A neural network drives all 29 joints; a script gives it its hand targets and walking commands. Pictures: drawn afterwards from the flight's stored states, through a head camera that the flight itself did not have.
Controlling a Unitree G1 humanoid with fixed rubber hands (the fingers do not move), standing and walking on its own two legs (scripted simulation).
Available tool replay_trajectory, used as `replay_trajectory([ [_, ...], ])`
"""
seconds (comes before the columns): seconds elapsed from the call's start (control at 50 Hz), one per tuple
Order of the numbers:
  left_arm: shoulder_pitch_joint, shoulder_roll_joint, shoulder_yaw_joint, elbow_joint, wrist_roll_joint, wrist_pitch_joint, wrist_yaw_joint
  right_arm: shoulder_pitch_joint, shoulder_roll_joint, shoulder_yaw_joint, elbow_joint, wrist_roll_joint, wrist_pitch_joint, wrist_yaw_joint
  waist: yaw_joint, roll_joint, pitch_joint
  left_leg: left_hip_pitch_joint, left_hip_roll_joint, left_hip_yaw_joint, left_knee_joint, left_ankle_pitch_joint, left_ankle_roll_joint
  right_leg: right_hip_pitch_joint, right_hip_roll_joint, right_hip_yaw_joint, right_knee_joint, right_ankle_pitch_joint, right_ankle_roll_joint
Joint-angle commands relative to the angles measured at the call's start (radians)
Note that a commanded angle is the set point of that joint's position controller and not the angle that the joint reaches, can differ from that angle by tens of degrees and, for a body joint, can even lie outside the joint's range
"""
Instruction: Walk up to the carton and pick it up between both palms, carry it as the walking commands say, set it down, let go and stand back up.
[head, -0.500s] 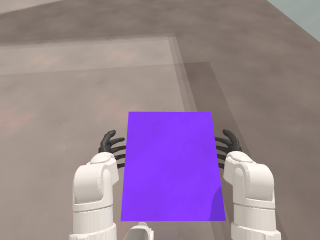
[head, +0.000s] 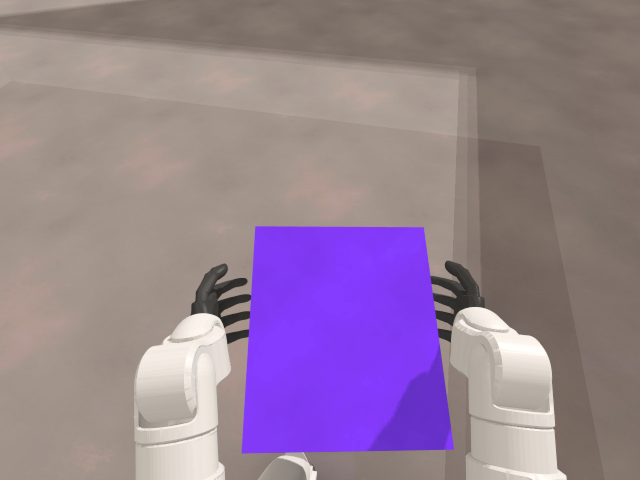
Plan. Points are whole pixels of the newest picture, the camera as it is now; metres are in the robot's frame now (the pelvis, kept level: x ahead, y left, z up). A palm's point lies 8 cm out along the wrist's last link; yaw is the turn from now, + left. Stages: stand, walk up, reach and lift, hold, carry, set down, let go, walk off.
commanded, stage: carry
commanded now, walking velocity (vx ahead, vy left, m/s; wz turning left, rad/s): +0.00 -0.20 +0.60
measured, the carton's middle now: (336, 340) +0.31 +0.02 -0.01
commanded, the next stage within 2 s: none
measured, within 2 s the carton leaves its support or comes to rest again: neither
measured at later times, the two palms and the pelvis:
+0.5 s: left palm out of the picture +0.11 +0.15 +0.08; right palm (470, 404) +0.21 -0.11 +0.07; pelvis -0.12 -0.08 +0.00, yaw +16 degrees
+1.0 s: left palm out of the picture -0.03 +0.09 +0.08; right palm (509, 474) +0.15 -0.13 +0.07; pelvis -0.17 -0.20 +0.00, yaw +34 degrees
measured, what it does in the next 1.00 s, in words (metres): steps to the right, turning left: left foot, then right foot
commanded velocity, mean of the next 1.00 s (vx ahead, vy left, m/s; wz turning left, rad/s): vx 0.00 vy -0.20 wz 0.60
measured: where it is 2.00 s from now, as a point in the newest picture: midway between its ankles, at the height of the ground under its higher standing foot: outside the picture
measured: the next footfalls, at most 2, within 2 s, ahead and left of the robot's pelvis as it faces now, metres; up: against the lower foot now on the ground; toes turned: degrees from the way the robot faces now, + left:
left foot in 0.12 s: +0.07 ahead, +0.09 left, +0.00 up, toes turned +8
right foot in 0.38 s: +0.03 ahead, -0.17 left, +0.00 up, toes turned +11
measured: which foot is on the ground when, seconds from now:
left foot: up 0.00-0.10, down 0.12-0.42, up 0.44-0.60, down 0.62-0.92, up 0.94-1.00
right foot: down 0.00-0.14, up 0.16-0.36, down 0.38-0.64, up 0.66-0.86, down 0.88-1.00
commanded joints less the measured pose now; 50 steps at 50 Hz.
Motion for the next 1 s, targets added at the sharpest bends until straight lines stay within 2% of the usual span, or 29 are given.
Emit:
replay_trajectory([
  [0.0, -0.594, -1.036, -0.747, -0.213, -0.461, -0.013, -0.316, -0.518, 0.921, 0.711, -0.225, 0.453, 0.011, 0.307, -0.065, -0.174, -0.427, 0.136, 0.059, 0.133, 0.279, -0.122, 0.010, 0.109, -0.285, 0.099, -0.226, -0.095, -0.131],
  [0.06, -0.507, -1.009, -0.714, -0.164, -0.409, 0.001, -0.293, -0.557, 0.896, 0.736, -0.247, 0.489, 0.045, 0.325, -0.067, -0.199, -0.443, 0.318, 0.050, 0.154, -0.074, -0.031, 0.026, 0.058, -0.231, -0.006, -0.077, 0.071, -0.081],
  [0.08, -0.472, -0.991, -0.703, -0.136, -0.393, 0.002, -0.287, -0.526, 0.892, 0.738, -0.206, 0.498, 0.055, 0.332, -0.071, -0.149, -0.459, 0.418, 0.077, 0.073, -0.214, -0.003, 0.046, 0.006, -0.202, -0.042, 0.002, 0.022, -0.050],
  [0.1, -0.451, -0.975, -0.702, -0.120, -0.378, 0.002, -0.282, -0.494, 0.887, 0.729, -0.161, 0.501, 0.062, 0.341, -0.071, 0.054, -0.435, 0.478, 0.250, -0.243, -0.353, 0.114, 0.104, -0.125, -0.131, -0.065, 0.130, -0.135, 0.012],
  [0.12, -0.444, -0.974, -0.705, -0.099, -0.373, -0.001, -0.279, -0.466, 0.888, 0.707, -0.109, 0.492, 0.063, 0.347, -0.056, 0.202, -0.409, 0.564, 0.448, -0.549, -0.357, 0.398, 0.178, -0.326, -0.034, -0.038, 0.282, -0.353, 0.056],
  [0.14, -0.500, -0.986, -0.703, -0.101, -0.394, -0.003, -0.289, -0.455, 0.915, 0.694, -0.061, 0.470, 0.054, 0.356, -0.064, 0.203, -0.434, 0.487, 0.401, -0.508, -0.376, 0.175, 0.215, -0.263, -0.079, 0.100, 0.312, -0.332, 0.022],
  [0.18, -0.639, -1.044, -0.737, -0.122, -0.445, -0.017, -0.297, -0.526, 0.961, 0.667, -0.048, 0.458, 0.037, 0.351, -0.067, 0.089, -0.407, 0.401, 0.339, -0.496, -0.430, -0.096, 0.155, -0.264, -0.068, 0.114, 0.418, -0.227, 0.005],
  [0.22, -0.707, -1.062, -0.737, -0.141, -0.473, -0.012, -0.306, -0.570, 0.988, 0.656, -0.045, 0.455, 0.034, 0.341, -0.067, 0.105, -0.445, 0.328, 0.294, -0.347, -0.446, -0.234, 0.115, -0.179, -0.075, 0.087, 0.375, -0.150, 0.000],
  [0.34, -0.703, -1.082, -0.718, -0.060, -0.492, 0.012, -0.317, -0.554, 0.992, 0.623, -0.025, 0.409, 0.029, 0.318, -0.059, 0.257, -0.535, 0.319, 0.197, -0.185, -0.463, -0.195, 0.009, 0.169, 0.026, -0.046, -0.111, -0.169, -0.030],
  [0.36, -0.688, -1.090, -0.715, -0.042, -0.493, 0.013, -0.319, -0.539, 0.983, 0.619, -0.012, 0.394, 0.029, 0.315, -0.049, 0.195, -0.554, 0.301, 0.153, -0.133, -0.426, -0.191, -0.020, 0.274, 0.018, -0.045, -0.233, -0.173, -0.033],
  [0.38, -0.681, -1.085, -0.712, -0.026, -0.493, 0.011, -0.321, -0.554, 0.976, 0.620, -0.028, 0.390, 0.027, 0.311, -0.039, 0.020, -0.562, 0.228, 0.069, -0.046, -0.317, -0.189, -0.056, 0.326, -0.089, 0.097, -0.330, -0.283, -0.065],
  [0.4, -0.672, -1.089, -0.703, -0.009, -0.480, -0.002, -0.323, -0.585, 0.959, 0.644, -0.073, 0.409, 0.025, 0.313, -0.043, -0.375, -0.563, 0.244, -0.058, 0.128, 0.141, -0.224, -0.045, 0.122, -0.314, 0.379, -0.366, -0.500, -0.158],
  [0.42, -0.664, -1.102, -0.702, 0.006, -0.463, -0.003, -0.329, -0.626, 0.971, 0.679, -0.106, 0.426, 0.024, 0.317, -0.053, -0.437, -0.504, 0.237, -0.042, 0.187, 0.419, -0.225, -0.021, -0.036, -0.345, 0.318, -0.395, -0.524, -0.194],
  [0.48, -0.732, -1.135, -0.693, -0.089, -0.469, 0.009, -0.337, -0.680, 1.026, 0.690, -0.144, 0.450, 0.012, 0.311, -0.062, -0.136, -0.461, 0.158, 0.055, 0.151, 0.374, -0.140, 0.019, 0.104, -0.298, 0.035, -0.250, -0.115, -0.126],
  [0.52, -0.668, -1.119, -0.659, -0.039, -0.432, 0.014, -0.322, -0.690, 1.020, 0.688, -0.122, 0.459, 0.030, 0.315, -0.051, -0.168, -0.475, 0.197, 0.049, 0.166, 0.133, -0.127, 0.031, 0.179, -0.272, -0.005, -0.165, 0.162, -0.116],
  [0.56, -0.584, -1.093, -0.638, 0.027, -0.397, 0.020, -0.309, -0.658, 1.007, 0.689, -0.079, 0.469, 0.054, 0.325, -0.061, -0.194, -0.534, 0.369, 0.046, 0.154, -0.174, -0.068, 0.057, 0.160, -0.261, -0.055, -0.023, 0.223, -0.091],
  [0.58, -0.541, -1.076, -0.635, 0.056, -0.384, 0.025, -0.305, -0.614, 1.010, 0.683, -0.030, 0.468, 0.065, 0.331, -0.069, -0.106, -0.509, 0.463, 0.122, 0.023, -0.298, 0.026, 0.082, 0.057, -0.244, -0.065, 0.035, 0.118, -0.043],
  [0.6, -0.536, -1.066, -0.642, 0.051, -0.376, 0.023, -0.303, -0.572, 1.010, 0.665, 0.011, 0.462, 0.067, 0.339, -0.064, 0.092, -0.500, 0.568, 0.325, -0.295, -0.299, 0.282, 0.148, -0.148, -0.176, -0.074, 0.140, -0.139, 0.013],
  [0.62, -0.575, -1.072, -0.642, 0.042, -0.394, 0.016, -0.308, -0.570, 1.008, 0.656, 0.037, 0.439, 0.058, 0.344, -0.069, 0.235, -0.475, 0.613, 0.437, -0.471, -0.296, 0.516, 0.238, -0.311, -0.071, -0.032, 0.220, -0.292, 0.054],
  [0.64, -0.642, -1.095, -0.654, 0.016, -0.415, 0.007, -0.317, -0.562, 1.038, 0.636, 0.071, 0.413, 0.043, 0.348, -0.080, 0.192, -0.470, 0.528, 0.424, -0.498, -0.332, 0.338, 0.271, -0.297, -0.091, 0.064, 0.285, -0.278, 0.032],
  [0.68, -0.747, -1.139, -0.704, -0.080, -0.470, -0.010, -0.321, -0.626, 1.056, 0.629, -0.003, 0.419, 0.030, 0.337, -0.078, 0.079, -0.463, 0.472, 0.348, -0.422, -0.358, 0.183, 0.190, -0.272, -0.074, 0.077, 0.381, -0.178, 0.021],
  [0.74, -0.748, -1.115, -0.704, -0.144, -0.486, -0.013, -0.320, -0.649, 1.048, 0.635, -0.068, 0.430, 0.017, 0.321, -0.079, 0.143, -0.522, 0.435, 0.272, -0.234, -0.300, 0.202, 0.143, -0.139, -0.063, 0.043, 0.257, -0.128, 0.016],
  [0.8, -0.711, -1.073, -0.713, -0.145, -0.484, -0.002, -0.322, -0.558, 1.033, 0.618, -0.051, 0.394, 0.016, 0.311, -0.086, 0.217, -0.566, 0.452, 0.251, -0.252, -0.281, 0.193, 0.134, -0.020, -0.005, 0.006, 0.055, -0.186, 0.006],
  [0.84, -0.644, -1.058, -0.713, -0.103, -0.474, 0.009, -0.329, -0.504, 1.008, 0.620, -0.034, 0.364, 0.018, 0.300, -0.072, 0.189, -0.592, 0.418, 0.205, -0.212, -0.218, 0.206, 0.097, 0.151, -0.001, -0.005, -0.183, -0.083, -0.006],
  [0.86, -0.628, -1.052, -0.716, -0.087, -0.472, 0.010, -0.332, -0.486, 1.005, 0.623, -0.031, 0.354, 0.019, 0.296, -0.072, 0.071, -0.611, 0.365, 0.156, -0.168, -0.114, 0.104, 0.077, 0.242, -0.093, 0.092, -0.228, -0.047, -0.027],
  [0.88, -0.631, -1.035, -0.713, -0.067, -0.468, 0.007, -0.338, -0.508, 1.009, 0.644, -0.057, 0.365, 0.020, 0.295, -0.071, -0.181, -0.578, 0.218, 0.037, -0.008, 0.026, -0.068, 0.029, 0.260, -0.263, 0.280, -0.250, -0.026, -0.102],
  [0.9, -0.607, -1.040, -0.709, -0.056, -0.457, -0.001, -0.343, -0.576, 0.987, 0.670, -0.125, 0.383, 0.016, 0.296, -0.053, -0.333, -0.570, 0.141, -0.008, 0.134, 0.261, -0.274, -0.005, 0.196, -0.368, 0.320, -0.205, 0.067, -0.207],
  [0.94, -0.646, -1.052, -0.699, -0.065, -0.453, 0.007, -0.354, -0.599, 1.035, 0.689, -0.117, 0.394, 0.015, 0.301, -0.056, -0.247, -0.506, 0.060, 0.045, 0.140, 0.361, -0.252, 0.008, 0.205, -0.343, 0.195, -0.219, 0.016, -0.205],
  [0.98, -0.611, -1.045, -0.663, -0.049, -0.428, 0.005, -0.348, -0.605, 1.031, 0.689, -0.107, 0.408, 0.016, 0.306, -0.053, -0.192, -0.488, 0.097, 0.057, 0.154, 0.237, -0.215, 0.015, 0.198, -0.303, 0.097, -0.168, 0.134, -0.164],
])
